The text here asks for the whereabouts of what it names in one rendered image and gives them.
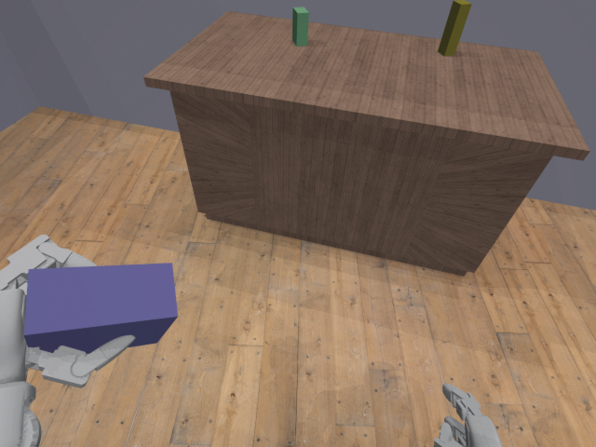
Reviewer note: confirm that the table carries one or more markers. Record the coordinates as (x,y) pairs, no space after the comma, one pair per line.
(365,141)

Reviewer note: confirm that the robot left hand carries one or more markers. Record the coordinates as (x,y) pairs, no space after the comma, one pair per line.
(66,365)

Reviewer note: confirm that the sponge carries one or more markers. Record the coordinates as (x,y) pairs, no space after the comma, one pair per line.
(86,307)

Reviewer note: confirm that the robot left forearm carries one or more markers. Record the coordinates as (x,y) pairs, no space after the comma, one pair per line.
(19,426)

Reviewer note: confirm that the robot right hand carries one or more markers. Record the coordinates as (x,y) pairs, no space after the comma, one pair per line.
(478,431)

